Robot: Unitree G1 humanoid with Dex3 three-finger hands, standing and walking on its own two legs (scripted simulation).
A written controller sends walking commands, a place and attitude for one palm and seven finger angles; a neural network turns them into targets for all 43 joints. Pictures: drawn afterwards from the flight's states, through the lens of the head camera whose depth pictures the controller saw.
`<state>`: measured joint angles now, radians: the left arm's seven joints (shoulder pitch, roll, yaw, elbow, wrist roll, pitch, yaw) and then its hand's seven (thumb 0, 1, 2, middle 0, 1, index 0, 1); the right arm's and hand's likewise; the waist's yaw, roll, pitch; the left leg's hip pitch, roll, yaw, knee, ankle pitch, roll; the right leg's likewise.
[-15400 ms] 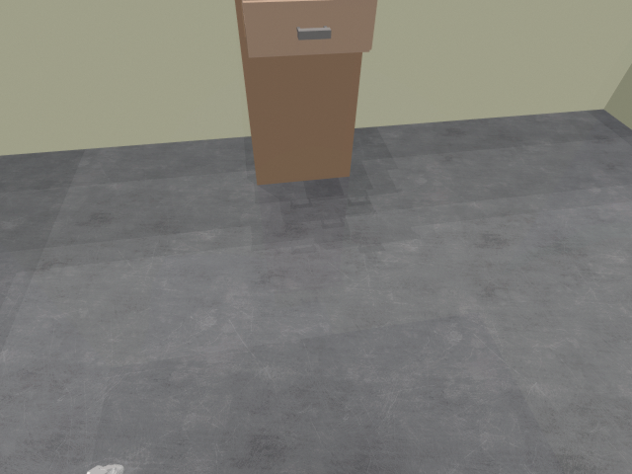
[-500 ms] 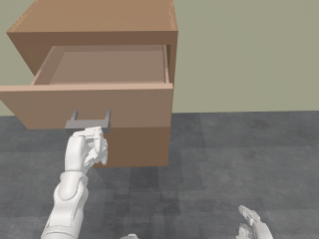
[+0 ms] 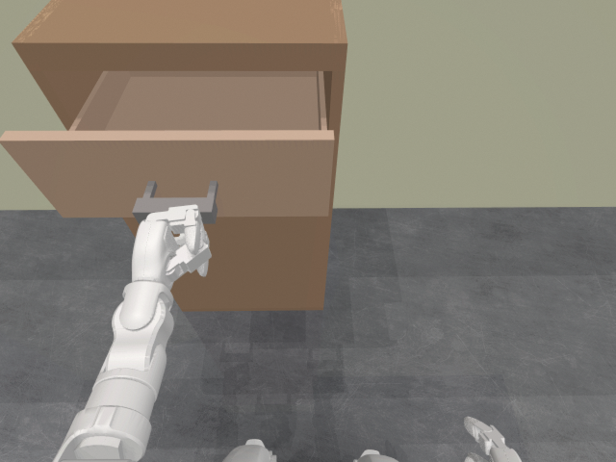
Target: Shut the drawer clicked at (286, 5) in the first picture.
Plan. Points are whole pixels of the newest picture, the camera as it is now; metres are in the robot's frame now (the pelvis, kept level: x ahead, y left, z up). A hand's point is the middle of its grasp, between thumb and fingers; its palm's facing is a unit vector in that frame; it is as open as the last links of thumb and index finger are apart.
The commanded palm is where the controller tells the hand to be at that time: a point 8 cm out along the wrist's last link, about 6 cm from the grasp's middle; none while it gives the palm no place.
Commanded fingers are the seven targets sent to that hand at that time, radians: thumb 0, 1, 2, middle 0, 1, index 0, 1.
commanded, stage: push the drawer shut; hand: left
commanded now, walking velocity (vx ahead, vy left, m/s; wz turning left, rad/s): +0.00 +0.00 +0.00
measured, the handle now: (179, 199) +0.45 +0.20 +0.07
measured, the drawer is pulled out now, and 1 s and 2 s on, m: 0.16 0.02 0.00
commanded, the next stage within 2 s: pull the fist back off the drawer in 1.42 s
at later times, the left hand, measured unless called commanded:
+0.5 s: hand (213, 202) +0.45 +0.15 +0.07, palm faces +0.04 -1.00 -0.01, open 3.1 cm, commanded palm +0.43 +0.20 +0.07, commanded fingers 0.00 0.90 0.90 -1.40 -1.60 -1.40 -1.60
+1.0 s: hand (217, 173) +0.50 +0.16 +0.07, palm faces +0.05 -1.00 -0.01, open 3.0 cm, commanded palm +0.49 +0.20 +0.07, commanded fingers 0.00 0.90 0.90 -1.40 -1.60 -1.40 -1.60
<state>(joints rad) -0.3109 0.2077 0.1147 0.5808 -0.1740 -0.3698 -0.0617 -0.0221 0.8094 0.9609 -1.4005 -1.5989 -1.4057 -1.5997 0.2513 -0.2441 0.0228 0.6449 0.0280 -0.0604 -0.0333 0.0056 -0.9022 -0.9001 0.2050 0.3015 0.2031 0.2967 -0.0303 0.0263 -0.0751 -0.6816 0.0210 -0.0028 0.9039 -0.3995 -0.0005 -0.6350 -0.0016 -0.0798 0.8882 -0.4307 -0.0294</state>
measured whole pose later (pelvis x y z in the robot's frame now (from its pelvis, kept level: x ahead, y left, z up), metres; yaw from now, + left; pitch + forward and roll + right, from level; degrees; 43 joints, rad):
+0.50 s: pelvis -0.01 +0.01 -0.01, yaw -1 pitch +14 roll -1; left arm -0.68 0.29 0.25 1.00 -0.13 -0.44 -0.07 0.00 0.83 0.95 -1.40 -1.60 -1.40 -1.60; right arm 0.34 -0.25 0.01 0.67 0.01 -0.02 -0.01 0.00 -0.90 -0.90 0.20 0.30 0.20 0.30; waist -0.10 0.02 -0.09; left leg -0.79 0.03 0.02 0.95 -0.40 0.01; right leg -0.75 0.01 -0.06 0.92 -0.42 -0.02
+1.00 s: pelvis +0.00 +0.02 -0.02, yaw -2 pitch +19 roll -2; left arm -0.89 0.37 0.33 1.18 -0.07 -0.44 -0.06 -0.01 0.80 0.94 -1.40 -1.60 -1.40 -1.60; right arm 0.37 -0.26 0.02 0.67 -0.02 0.01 0.01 0.00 -0.90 -0.90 0.21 0.30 0.20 0.30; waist -0.15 0.03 -0.11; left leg -0.90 0.04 0.01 0.99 -0.42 0.02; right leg -0.85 0.01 -0.06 0.95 -0.43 -0.01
